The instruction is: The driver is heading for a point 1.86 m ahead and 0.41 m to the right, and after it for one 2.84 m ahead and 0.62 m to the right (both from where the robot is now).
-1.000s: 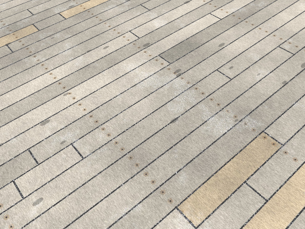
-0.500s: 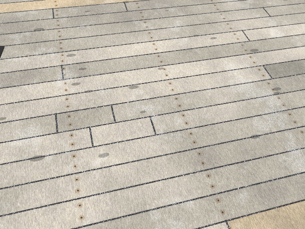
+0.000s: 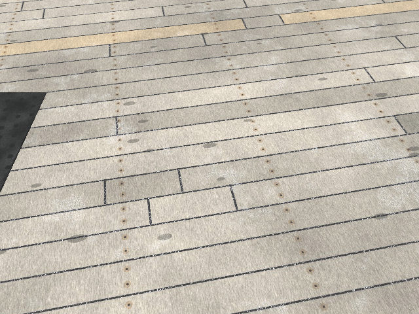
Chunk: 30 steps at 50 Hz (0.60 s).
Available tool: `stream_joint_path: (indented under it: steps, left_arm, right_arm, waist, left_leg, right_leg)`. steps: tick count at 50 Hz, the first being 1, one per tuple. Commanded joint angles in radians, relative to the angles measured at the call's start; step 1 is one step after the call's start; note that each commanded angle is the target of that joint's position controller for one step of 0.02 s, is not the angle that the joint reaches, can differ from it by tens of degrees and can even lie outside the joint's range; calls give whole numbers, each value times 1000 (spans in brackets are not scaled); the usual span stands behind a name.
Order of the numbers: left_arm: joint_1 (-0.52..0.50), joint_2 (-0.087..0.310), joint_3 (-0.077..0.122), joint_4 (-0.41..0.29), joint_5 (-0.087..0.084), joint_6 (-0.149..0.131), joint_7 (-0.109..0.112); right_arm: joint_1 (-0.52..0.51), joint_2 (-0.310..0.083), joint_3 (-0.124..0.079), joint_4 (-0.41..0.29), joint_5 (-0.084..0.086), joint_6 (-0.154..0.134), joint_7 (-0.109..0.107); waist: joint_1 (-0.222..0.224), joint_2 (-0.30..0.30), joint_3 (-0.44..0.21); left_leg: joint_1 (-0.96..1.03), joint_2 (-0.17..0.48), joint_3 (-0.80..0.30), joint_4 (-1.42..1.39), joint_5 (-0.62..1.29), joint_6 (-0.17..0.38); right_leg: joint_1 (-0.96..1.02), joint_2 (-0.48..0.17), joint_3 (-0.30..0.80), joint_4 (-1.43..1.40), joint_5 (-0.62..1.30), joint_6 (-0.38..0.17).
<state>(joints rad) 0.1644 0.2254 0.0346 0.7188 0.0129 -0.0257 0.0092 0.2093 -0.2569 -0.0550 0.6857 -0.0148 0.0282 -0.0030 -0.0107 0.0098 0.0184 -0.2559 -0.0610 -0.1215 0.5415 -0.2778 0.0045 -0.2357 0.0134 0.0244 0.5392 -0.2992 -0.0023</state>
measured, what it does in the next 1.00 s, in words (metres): walks ahead: left foot, then right foot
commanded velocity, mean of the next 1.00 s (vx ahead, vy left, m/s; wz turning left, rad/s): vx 0.59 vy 0.00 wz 0.02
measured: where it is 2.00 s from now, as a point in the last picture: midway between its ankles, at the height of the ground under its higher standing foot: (247, 130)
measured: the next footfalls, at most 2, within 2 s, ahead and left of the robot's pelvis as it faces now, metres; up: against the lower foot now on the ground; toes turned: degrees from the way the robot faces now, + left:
left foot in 0.48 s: +0.11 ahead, +0.15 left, +0.00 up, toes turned +0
right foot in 0.90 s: +0.53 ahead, -0.09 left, +0.00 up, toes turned -4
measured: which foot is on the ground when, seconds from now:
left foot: down 0.00-0.26, up 0.28-0.46, down 0.48-0.88, up 0.90-1.00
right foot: down 0.00-0.48, up 0.50-0.88, down 0.90-1.00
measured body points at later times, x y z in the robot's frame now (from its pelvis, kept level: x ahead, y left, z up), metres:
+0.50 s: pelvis +0.08 +0.04 -0.01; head +0.09 +0.05 +0.44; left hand +0.13 +0.32 -0.13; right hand +0.21 -0.24 -0.09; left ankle +0.07 +0.15 -0.74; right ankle +0.00 -0.11 -0.72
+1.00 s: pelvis +0.42 -0.01 -0.02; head +0.45 -0.02 +0.43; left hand +0.56 +0.26 -0.12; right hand +0.44 -0.28 -0.15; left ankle +0.23 +0.13 -0.62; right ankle +0.49 -0.09 -0.74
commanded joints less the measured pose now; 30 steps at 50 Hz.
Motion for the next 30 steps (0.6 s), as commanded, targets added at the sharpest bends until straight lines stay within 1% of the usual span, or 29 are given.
stream_joint_path:
  steps: [1, 4, 9, 10, 11, 12, 13, 14, 15, 16, 17, 18, 19, 20, 21, 22, 23, 24, 25, 26, 27, 28, 29, 30]
  left_arm:
    - [-18, 122, 32, -75, -3, -10, 4]
    - [-20, 112, 30, -78, -3, -7, 1]
    - [-23, 102, 29, -74, -5, -9, -4]
    - [2, 99, 30, -64, -3, -6, -4]
    - [27, 122, 39, -58, -16, -4, -3]
    - [53, 137, 44, -53, -27, -6, -1]
    - [96, 150, 46, -51, -37, -19, 0]
    - [132, 191, 56, -37, -39, -31, 1]
    - [126, 231, 71, -30, -41, -42, 2]
    - [142, 226, 72, -23, -37, -48, 5]
    - [142, 208, 64, -28, -32, -55, 2]
    - [127, 199, 61, -38, -33, -57, -4]
    - [104, 201, 60, -45, -42, -54, -10]
    - [74, 210, 61, -53, -50, -50, -14]
    - [64, 228, 75, -25, 27, -26, -34]
    - [43, 221, 79, -24, 27, -17, -36]
    - [35, 184, 70, -29, 24, -20, -33]
    - [-44, 112, 48, -66, 28, -28, -34]
    - [-99, 36, 25, -147, 11, -44, -32]
    - [-101, 74, 28, -160, 15, -41, -33]
    - [-114, 112, 35, -148, 20, -38, -42]
    - [-73, 129, 38, -128, 28, -39, -54]
    - [-39, 135, 40, -113, 37, -36, -64]
    - [-34, 138, 39, -106, 42, -27, -75]
  right_arm:
    - [-32, -87, -24, -71, 1, -27, -3]
    - [-23, -83, -24, -70, 2, -31, -7]
    - [-8, -77, -25, -71, 3, -33, -14]
    - [16, -72, -24, -63, 3, -30, -17]
    - [38, -87, -32, -63, 13, -29, -17]
    - [36, -95, -34, -72, 22, -37, -14]
    - [10, -87, -29, -94, 33, -56, -9]
    - [-19, -64, -24, -110, 54, -77, -6]
    - [-59, -52, -21, -122, 70, -98, -3]
    - [-104, -76, -26, -132, 61, -112, -1]
    - [-102, -80, -29, -136, 57, -122, 5]
    - [-84, -72, -27, -133, 56, -127, 10]
    - [-63, -60, -22, -126, 55, -131, 17]
    - [-33, -50, -20, -110, 49, -133, 23]
    - [6, -38, -15, -84, -33, -103, 49]
    - [111, -41, -25, -41, -39, -92, 48]
    - [234, -76, -38, -3, -37, -91, 39]
    - [421, -149, -57, 26, -46, -99, 28]
    - [465, -267, -71, 12, -52, -106, 20]
    - [353, -242, -70, -6, -50, -96, 11]
    - [266, -197, -55, -19, -36, -98, 11]
    - [234, -168, -44, -17, -28, -103, 16]
    - [212, -154, -33, -15, -23, -107, 17]
    - [214, -140, -26, -4, -19, -114, 13]
  waist:
    - [18, 12, -57]
    - [18, 21, -54]
    - [11, 9, -52]
    - [12, 4, -90]
    - [13, -16, -63]
    - [19, -39, 11]
    - [39, -72, 56]
    - [46, -145, 92]
    - [44, -205, 141]
    - [66, -173, 148]
    - [61, -151, 127]
    - [49, -142, 88]
    - [36, -146, 65]
    - [18, -161, 46]
    - [-7, -141, 21]
    - [-57, -110, 9]
    - [-112, -41, -26]
    - [-227, 161, -64]
    - [-212, 347, -71]
    - [-146, 180, -11]
    - [-95, 60, 45]
    - [-60, 29, 29]
    - [-34, 56, 23]
    - [-28, 77, 40]
  left_leg:
    - [-14, 75, -71, -76, 165, 24]
    - [-13, 78, -76, -78, 164, 22]
    - [8, 80, -75, -72, 182, 21]
    - [18, 59, -55, -72, 5, 29]
    - [-26, 32, -31, -52, -277, 47]
    - [-124, 33, -28, -32, -440, 61]
    - [-217, 43, -19, 12, -449, 69]
    - [-318, 39, 32, 99, -344, 61]
    - [-354, 53, 101, 196, -166, 51]
    - [-371, 93, 65, 270, -157, 57]
    - [-391, 110, 55, 308, -188, 67]
    - [-380, 120, 66, 286, -199, 75]
    - [-306, 117, 91, 207, -184, 81]
    - [-176, 94, 132, 119, -144, 79]
    - [0, 10, 223, -14, -41, 62]
    - [175, -36, 281, -67, 54, 45]
    - [380, -27, 259, -35, 20, 42]
    - [533, 174, -18, -158, -221, 75]
    - [526, 420, -549, -363, -506, 170]
    - [445, 481, -683, -396, -645, 253]
    - [385, 454, -563, -364, -576, 237]
    - [327, 391, -440, -364, -499, 206]
    - [273, 344, -356, -396, -444, 187]
    - [224, 310, -291, -435, -394, 184]
  right_leg:
    - [46, -76, 70, -66, 157, -42]
    - [47, -67, 64, -59, 162, -39]
    - [35, -61, 63, -62, 168, -35]
    - [44, -44, 51, -72, -9, -42]
    - [17, -36, 64, -83, -270, -68]
    - [-18, -67, 127, -123, -473, -104]
    - [12, -126, 216, -179, -563, -149]
    - [43, -232, 387, -284, -654, -207]
    - [37, -352, 546, -381, -667, -263]
    - [23, -388, 589, -401, -581, -282]
    - [58, -380, 560, -401, -489, -269]
    - [90, -351, 492, -394, -418, -243]
    - [71, -306, 396, -390, -347, -214]
    - [7, -249, 293, -381, -287, -190]
    - [-62, -148, 169, -332, -280, -159]
    - [-153, -106, 109, -245, -287, -144]
    - [-292, -75, 71, -112, -242, -131]
    - [-470, 6, -21, 265, -154, -102]
    - [-684, 89, 13, 530, -260, -96]
    - [-787, 1, 98, 650, -163, -109]
    - [-804, -69, 75, 667, -53, -101]
    - [-734, -95, 56, 626, -4, -84]
    - [-669, -109, 40, 584, 18, -64]
    - [-632, -115, 23, 569, 50, -45]
Keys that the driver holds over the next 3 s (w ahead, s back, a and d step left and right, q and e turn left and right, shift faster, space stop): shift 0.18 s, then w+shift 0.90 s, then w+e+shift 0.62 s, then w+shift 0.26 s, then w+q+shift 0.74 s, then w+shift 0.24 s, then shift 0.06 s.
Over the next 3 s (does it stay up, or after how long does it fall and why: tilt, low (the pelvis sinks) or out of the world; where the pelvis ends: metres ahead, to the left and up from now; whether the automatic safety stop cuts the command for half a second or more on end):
stays up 2.18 -0.56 0.00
